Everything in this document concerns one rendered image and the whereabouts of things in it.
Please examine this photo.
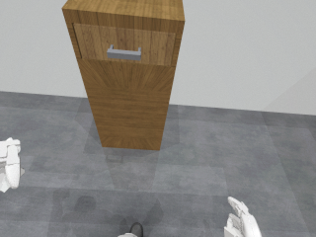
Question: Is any drawer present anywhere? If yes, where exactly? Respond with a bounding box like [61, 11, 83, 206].
[73, 23, 176, 66]

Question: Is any left robot hand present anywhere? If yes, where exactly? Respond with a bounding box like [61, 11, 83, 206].
[0, 137, 25, 193]

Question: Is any cabinet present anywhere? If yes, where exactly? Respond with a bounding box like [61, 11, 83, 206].
[61, 0, 186, 151]

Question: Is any right robot hand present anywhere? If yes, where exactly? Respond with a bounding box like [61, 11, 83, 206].
[224, 197, 262, 237]

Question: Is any handle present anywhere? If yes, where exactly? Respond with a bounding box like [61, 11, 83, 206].
[107, 44, 141, 61]

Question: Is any robot left foot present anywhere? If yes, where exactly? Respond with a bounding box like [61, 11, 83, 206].
[129, 222, 143, 237]

